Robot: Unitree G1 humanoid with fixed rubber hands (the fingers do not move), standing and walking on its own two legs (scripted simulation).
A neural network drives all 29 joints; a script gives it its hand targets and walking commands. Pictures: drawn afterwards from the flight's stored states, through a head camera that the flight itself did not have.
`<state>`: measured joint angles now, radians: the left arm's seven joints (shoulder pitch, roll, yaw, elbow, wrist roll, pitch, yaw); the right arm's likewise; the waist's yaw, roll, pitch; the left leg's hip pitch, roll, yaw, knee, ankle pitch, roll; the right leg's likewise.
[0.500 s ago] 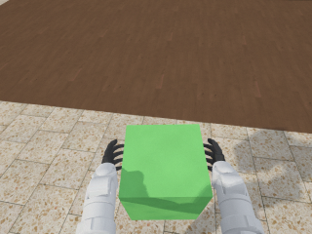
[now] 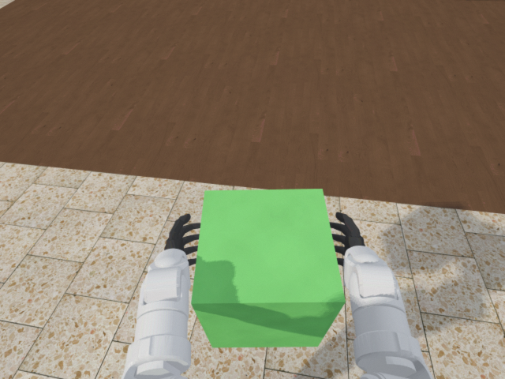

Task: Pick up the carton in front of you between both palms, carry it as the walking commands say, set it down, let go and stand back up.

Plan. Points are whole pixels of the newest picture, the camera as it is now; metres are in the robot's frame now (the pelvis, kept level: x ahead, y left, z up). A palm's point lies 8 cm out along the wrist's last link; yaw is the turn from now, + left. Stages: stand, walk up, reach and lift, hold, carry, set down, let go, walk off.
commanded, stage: reach and lift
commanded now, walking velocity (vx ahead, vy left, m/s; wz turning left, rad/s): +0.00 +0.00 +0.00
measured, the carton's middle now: (264, 272) +0.31 +0.00 -0.05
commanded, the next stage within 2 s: hold in 0.56 s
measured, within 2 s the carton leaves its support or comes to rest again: neither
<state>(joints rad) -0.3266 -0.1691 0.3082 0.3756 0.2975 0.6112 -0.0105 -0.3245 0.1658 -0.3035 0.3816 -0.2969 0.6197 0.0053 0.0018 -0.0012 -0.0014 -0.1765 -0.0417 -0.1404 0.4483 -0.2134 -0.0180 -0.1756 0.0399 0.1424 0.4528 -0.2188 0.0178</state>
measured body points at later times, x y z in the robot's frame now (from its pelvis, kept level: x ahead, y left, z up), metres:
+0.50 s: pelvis +0.02 +0.00 +0.01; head -0.02 +0.00 +0.45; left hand +0.32 +0.15 +0.03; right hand +0.31 -0.15 +0.03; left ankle +0.02 +0.13 -0.74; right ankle +0.02 -0.13 -0.74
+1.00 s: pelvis +0.00 +0.00 +0.00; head -0.04 +0.00 +0.45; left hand +0.31 +0.15 +0.05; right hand +0.31 -0.15 +0.05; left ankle +0.02 +0.13 -0.74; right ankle +0.02 -0.13 -0.74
